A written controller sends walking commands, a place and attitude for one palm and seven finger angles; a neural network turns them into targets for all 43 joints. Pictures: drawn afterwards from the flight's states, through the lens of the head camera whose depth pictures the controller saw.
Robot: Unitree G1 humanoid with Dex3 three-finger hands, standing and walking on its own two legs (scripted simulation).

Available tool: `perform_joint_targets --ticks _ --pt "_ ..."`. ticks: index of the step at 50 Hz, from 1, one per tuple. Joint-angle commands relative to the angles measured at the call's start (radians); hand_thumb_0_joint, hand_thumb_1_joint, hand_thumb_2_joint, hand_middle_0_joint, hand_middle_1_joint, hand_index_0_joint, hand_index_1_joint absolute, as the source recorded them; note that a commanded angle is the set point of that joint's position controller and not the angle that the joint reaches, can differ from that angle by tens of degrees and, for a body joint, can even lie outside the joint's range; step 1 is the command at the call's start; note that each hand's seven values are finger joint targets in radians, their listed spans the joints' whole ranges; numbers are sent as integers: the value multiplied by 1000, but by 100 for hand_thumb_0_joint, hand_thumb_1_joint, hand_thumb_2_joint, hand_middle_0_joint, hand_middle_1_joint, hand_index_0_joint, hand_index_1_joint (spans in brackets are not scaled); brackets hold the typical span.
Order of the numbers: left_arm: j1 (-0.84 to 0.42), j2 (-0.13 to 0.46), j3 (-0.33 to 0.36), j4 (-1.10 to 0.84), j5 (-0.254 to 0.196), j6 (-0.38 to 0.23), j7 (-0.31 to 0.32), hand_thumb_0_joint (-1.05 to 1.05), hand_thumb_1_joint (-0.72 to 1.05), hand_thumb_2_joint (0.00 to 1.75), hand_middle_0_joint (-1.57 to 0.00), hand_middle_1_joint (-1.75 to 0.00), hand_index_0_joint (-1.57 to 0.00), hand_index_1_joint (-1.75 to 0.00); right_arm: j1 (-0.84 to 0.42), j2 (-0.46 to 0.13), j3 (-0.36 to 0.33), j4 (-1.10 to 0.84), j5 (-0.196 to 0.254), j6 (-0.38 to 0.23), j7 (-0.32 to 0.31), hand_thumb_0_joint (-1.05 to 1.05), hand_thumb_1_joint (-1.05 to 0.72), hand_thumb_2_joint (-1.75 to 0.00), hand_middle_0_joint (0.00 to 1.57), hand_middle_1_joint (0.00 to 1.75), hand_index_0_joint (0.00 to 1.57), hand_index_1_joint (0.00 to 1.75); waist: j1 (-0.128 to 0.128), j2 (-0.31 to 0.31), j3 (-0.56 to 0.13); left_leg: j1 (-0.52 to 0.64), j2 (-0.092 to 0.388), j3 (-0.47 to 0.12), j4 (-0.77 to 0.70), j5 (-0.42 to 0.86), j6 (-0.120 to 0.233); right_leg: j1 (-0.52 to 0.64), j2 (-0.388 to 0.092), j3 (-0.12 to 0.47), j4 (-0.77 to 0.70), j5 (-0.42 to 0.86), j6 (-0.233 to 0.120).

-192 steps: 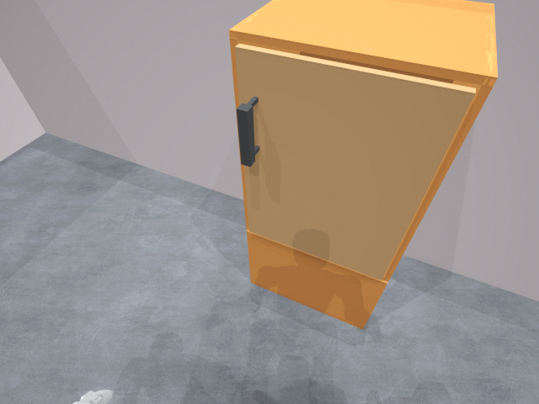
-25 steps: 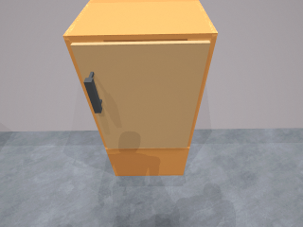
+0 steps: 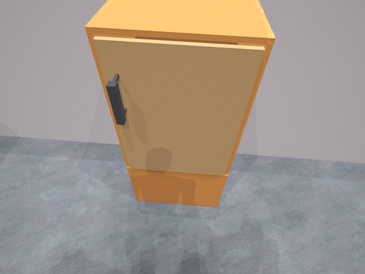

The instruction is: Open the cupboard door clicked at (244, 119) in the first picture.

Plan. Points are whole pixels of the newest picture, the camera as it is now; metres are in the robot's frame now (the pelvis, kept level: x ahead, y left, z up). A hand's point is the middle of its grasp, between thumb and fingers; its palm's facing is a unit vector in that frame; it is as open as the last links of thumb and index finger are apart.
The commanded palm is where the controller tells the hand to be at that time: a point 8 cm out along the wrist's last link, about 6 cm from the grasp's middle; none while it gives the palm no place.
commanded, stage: look again from close up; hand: left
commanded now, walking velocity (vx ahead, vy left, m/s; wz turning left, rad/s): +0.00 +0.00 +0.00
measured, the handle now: (119, 99) +0.57 +0.24 +0.04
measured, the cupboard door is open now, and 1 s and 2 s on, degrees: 0 0 0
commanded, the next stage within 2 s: raise the hand with hooked fingers in 0.50 s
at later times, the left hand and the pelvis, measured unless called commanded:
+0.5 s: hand out of the picture +0.03 +0.20 -0.17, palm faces +0.00 -0.97 -0.24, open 7.3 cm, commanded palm none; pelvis +0.00 +0.02 +0.00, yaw -1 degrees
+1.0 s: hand (95, 257) +0.16 +0.20 -0.04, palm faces -0.01 -1.00 +0.00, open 8.4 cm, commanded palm +0.14 +0.27 -0.04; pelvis -0.02 +0.01 -0.06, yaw +0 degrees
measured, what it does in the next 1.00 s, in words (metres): lowers itself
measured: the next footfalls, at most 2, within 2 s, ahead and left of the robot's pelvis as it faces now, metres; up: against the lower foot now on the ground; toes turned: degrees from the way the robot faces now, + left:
none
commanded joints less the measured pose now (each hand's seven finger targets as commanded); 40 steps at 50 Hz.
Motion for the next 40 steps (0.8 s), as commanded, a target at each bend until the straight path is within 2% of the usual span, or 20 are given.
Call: perform_joint_targets --ticks 1,2,4,5,8,10,12,20,29,30,31,32,33,34,35,36,37,38,39,40 --pt "70 183 23 -68 13 -45 28 0 90 90 -20 -30 -20 -30 62 -39 -8 -111 0 -14 27 0 -90 -90 20 30 20 30 -46 79 9 -84 13 -42 159 -121 30 -78 -259 241 -83 310 -10" --pt "45 179 21 -73 14 -42 23 0 90 90 -20 -30 -20 -30 99 -35 -7 -102 0 -13 32 0 -90 -90 20 30 20 30 -62 52 -6 -43 21 -31 118 -75 22 -132 -232 219 -103 59 -38" --pt "28 154 22 -90 9 -45 18 0 90 90 -20 -30 -20 -30 152 -53 0 -115 -5 -22 38 0 -90 -90 20 30 20 30 -65 0 -25 -23 31 -69 61 7 40 -141 -169 169 -46 -33 -22" --pt "29 137 21 -96 7 -43 18 0 90 90 -20 -30 -20 -30 160 -69 1 -119 -8 -27 36 0 -90 -90 20 30 20 30 -57 -27 -22 -43 46 -76 39 21 50 -132 -151 164 -32 -40 -16" --pt "15 136 16 -101 5 -26 8 0 90 90 -20 -30 -20 -30 133 -70 10 -127 -8 -34 32 0 -90 -90 20 30 20 30 -30 53 60 -112 52 -111 -46 12 64 -126 -125 145 4 -61 -4" --pt "31 140 14 -100 3 -21 3 0 90 90 -20 -30 -20 -30 129 -87 15 -132 -8 -37 30 0 -90 -90 20 30 20 30 -15 20 60 -134 57 -125 -68 18 73 -93 -116 135 28 -34 2" --pt "31 143 13 -99 2 -18 2 0 90 90 -20 -30 -20 -30 135 -94 16 -131 -7 -39 28 0 -90 -90 20 30 20 30 -11 -14 63 -130 53 -123 -79 15 74 -87 -119 138 26 -30 4" --pt "8 170 15 -112 -1 -13 0 0 90 90 -20 -30 -20 -30 148 -95 22 -101 -7 -42 29 0 -90 -90 20 30 20 30 -5 -16 32 -101 45 -109 -84 54 75 -59 -133 139 38 11 8" --pt "5 177 18 -102 0 -15 2 0 90 90 -20 -30 -20 -30 140 -88 20 -71 -3 -45 23 0 -90 -90 20 30 20 30 -9 20 1 -43 48 -88 -55 174 72 -42 -143 137 52 135 9" --pt "111 202 21 -62 6 -30 42 0 90 90 -20 -30 -20 -30 13 -126 4 -141 11 -42 32 0 -90 -90 20 30 20 30 40 -168 21 -123 60 -53 177 168 39 -36 -212 215 13 619 50" --pt "-666 477 188 -1591 -183 -257 32 0 88 89 -20 -32 -20 -32 29 -319 -33 -472 50 -204 -7 0 -90 -90 20 30 20 30 -107 85 -483 130 -56 -46 31 240 71 -2 -120 163 97 444 23" --pt "-199 406 167 -1338 -105 -205 61 0 85 88 -20 -33 -20 -33 -47 -209 5 -421 34 -290 -43 0 -90 -90 20 30 20 30 -5 266 -458 199 -31 -26 7 385 71 2 -59 120 135 250 4" --pt "-170 316 128 -1272 -140 -164 114 0 83 87 -21 -34 -21 -34 -50 -214 -14 -354 42 -317 -50 0 -90 -90 20 30 20 30 -32 270 -365 116 -27 -30 18 307 33 -72 -50 65 130 117 12" --pt "132 51 -12 -1034 -147 -65 101 0 81 86 -21 -36 -21 -36 -21 -164 -12 -347 53 -313 -40 0 -90 -90 20 30 20 30 -48 154 -204 25 -18 -53 10 272 42 -138 -54 35 122 89 28" --pt "-40 99 20 -1224 -186 -94 79 0 78 85 -21 -37 -21 -37 -56 -209 -21 -426 59 -324 -33 0 -90 -90 20 30 20 30 -53 113 -83 -42 -25 -90 27 242 40 -175 -60 25 125 113 32" --pt "-29 168 86 -1235 -172 -135 59 0 76 84 -21 -39 -21 -39 -45 -230 -47 -445 45 -332 -32 0 -90 -90 20 30 20 30 -73 41 -112 -51 -35 -76 72 199 46 -226 -56 19 120 89 36" --pt "16 176 121 -1165 -164 -185 36 0 74 83 -21 -40 -21 -40 -41 -231 -56 -469 28 -335 -31 0 -90 -90 20 30 20 30 -69 -80 -62 -127 -46 -76 112 167 50 -287 -47 2 138 59 40" --pt "141 155 137 -1067 -171 -227 -1 0 71 82 -21 -42 -21 -42 -46 -232 -65 -501 27 -333 -20 0 -90 -90 20 30 20 30 -38 -113 -54 -167 -55 -72 146 159 46 -305 -49 -1 169 59 40" --pt "243 114 137 -1005 -184 -276 -48 0 69 81 -22 -43 -22 -43 -51 -219 -69 -536 20 -327 -7 0 -90 -90 20 30 20 30 -4 -225 -72 -227 -61 -66 184 154 39 -330 -38 -7 221 72 43" --pt "348 89 146 -946 -205 -333 -106 0 67 80 -22 -45 -22 -45 -84 -216 -80 -565 16 -322 6 0 -90 -90 20 30 20 30 28 -281 -73 -304 -68 -53 232 132 34 -350 -36 1 272 98 46"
